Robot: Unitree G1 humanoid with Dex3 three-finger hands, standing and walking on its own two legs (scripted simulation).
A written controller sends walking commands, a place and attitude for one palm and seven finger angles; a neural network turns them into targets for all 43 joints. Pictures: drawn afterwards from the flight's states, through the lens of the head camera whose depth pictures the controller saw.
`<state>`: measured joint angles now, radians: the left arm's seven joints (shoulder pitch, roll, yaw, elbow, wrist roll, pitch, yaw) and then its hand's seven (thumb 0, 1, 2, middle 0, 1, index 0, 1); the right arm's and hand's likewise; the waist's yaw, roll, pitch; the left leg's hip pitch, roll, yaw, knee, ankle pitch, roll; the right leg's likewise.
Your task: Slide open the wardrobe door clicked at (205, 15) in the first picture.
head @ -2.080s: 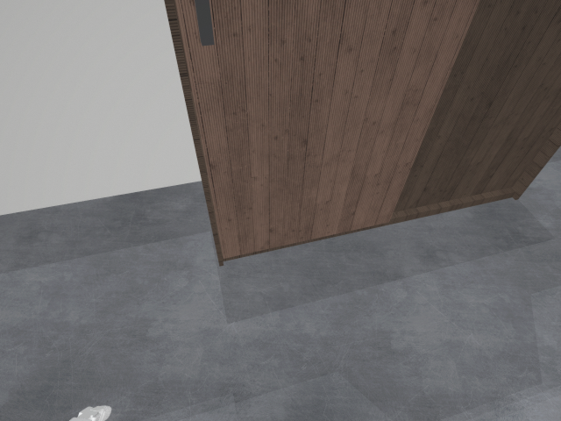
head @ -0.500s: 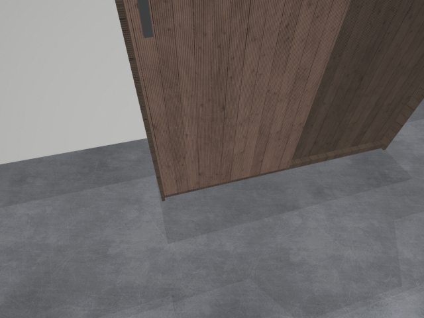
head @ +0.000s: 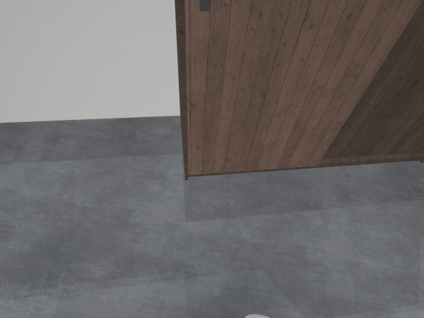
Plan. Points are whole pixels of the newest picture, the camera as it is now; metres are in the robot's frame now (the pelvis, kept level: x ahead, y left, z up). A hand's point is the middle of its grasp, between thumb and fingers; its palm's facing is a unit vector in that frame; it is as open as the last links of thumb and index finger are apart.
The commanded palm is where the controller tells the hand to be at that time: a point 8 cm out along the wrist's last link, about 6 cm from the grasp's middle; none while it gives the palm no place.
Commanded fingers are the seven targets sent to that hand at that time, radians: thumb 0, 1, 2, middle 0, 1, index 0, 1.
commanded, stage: turn to face it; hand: left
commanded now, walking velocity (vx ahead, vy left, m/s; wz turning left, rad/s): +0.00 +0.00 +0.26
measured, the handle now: out of the picture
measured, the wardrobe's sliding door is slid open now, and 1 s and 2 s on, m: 0.00 0.00 0.00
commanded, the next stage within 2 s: take the last steps up to it in 0.12 s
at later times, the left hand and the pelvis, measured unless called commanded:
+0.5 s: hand out of the picture -0.04 +0.11 -0.16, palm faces +0.17 -0.97 -0.17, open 7.4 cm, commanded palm none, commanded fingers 0.00 0.90 0.90 -0.20 -0.30 -0.20 -0.30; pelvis +0.01 -0.05 +0.01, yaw +6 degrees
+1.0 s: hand (157, 287) +0.21 +0.13 -0.17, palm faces +0.02 -0.98 -0.19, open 7.4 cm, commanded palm none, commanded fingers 0.00 0.90 0.90 -0.20 -0.30 -0.20 -0.30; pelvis +0.15 -0.07 -0.01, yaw +2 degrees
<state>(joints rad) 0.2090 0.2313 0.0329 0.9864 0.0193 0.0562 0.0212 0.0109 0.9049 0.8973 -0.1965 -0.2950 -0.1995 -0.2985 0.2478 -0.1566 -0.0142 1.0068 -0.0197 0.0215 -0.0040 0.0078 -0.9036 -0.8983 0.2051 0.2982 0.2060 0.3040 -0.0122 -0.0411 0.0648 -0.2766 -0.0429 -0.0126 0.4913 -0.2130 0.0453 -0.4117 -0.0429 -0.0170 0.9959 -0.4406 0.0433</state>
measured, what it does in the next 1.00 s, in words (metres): walks ahead: right foot, then left foot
